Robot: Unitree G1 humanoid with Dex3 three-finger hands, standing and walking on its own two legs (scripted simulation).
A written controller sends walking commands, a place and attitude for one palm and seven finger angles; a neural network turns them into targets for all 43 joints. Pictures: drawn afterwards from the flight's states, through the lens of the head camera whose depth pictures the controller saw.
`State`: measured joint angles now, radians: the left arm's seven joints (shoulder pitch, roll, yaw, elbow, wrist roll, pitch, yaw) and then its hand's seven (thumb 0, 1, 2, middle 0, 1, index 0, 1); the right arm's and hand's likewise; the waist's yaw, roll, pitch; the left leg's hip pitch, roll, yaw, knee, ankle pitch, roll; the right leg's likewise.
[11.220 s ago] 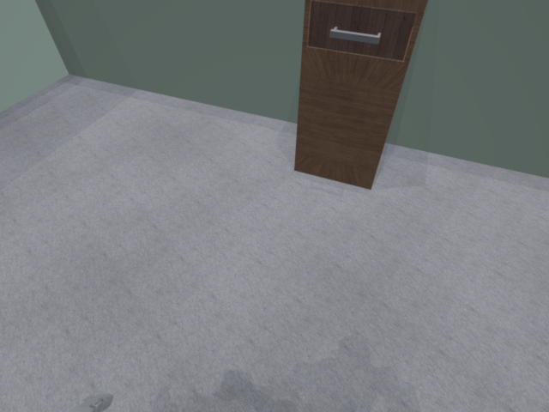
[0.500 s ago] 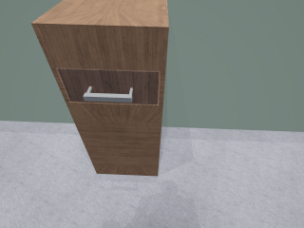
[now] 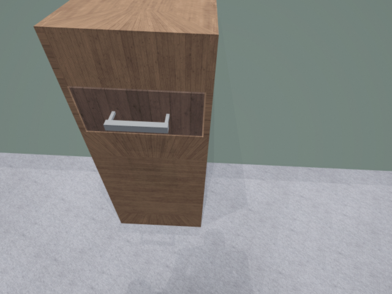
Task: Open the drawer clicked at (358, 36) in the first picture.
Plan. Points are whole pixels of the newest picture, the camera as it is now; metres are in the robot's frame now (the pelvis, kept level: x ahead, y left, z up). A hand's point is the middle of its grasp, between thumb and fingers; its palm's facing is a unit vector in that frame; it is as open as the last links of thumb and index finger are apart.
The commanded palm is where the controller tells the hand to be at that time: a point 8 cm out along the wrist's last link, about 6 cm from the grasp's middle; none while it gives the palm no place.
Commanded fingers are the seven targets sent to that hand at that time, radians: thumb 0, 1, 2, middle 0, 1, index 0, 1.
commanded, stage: look again from close up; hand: left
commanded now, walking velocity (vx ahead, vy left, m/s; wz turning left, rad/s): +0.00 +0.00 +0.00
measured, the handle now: (138, 121) +0.58 +0.21 +0.01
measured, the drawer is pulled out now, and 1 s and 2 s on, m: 0.00 0.00 0.00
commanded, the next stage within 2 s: raise the hand with hooked fingers in 0.22 s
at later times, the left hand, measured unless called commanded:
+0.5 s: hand (105, 275) +0.18 +0.20 -0.07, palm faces -0.03 -0.78 -0.63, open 7.4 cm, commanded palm +0.13 +0.20 -0.04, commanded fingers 0.00 0.67 0.80 -0.22 -0.45 -0.22 -0.45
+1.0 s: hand (109, 226) +0.25 +0.20 +0.00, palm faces +0.16 -0.06 -0.98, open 10.1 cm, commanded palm +0.21 +0.19 +0.04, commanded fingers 0.00 0.08 0.55 -0.26 -0.82 -0.26 -0.82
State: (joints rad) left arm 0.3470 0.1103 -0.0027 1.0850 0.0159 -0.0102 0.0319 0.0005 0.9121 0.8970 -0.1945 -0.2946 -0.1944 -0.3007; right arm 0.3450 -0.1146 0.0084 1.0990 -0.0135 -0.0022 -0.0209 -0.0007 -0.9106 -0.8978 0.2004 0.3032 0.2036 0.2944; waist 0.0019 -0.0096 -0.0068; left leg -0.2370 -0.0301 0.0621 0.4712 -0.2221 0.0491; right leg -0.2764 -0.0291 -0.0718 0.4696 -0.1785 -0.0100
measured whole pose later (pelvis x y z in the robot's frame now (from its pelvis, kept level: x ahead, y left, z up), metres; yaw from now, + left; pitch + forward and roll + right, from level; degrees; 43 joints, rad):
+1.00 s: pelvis +0.05 -0.05 -0.04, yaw +0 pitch +9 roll +2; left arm 0.39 0.36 0.00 -0.11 1.02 -0.06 0.45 0.00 0.29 0.64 -0.26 -0.68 -0.27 -0.69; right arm 0.02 -0.22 -0.01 0.53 -0.08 0.07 0.04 0.00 -0.91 -0.90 0.20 0.30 0.20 0.29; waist 0.14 0.03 -0.11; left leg -0.54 0.01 0.04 0.84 -0.47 -0.02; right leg -0.61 0.00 -0.08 0.90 -0.46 -0.08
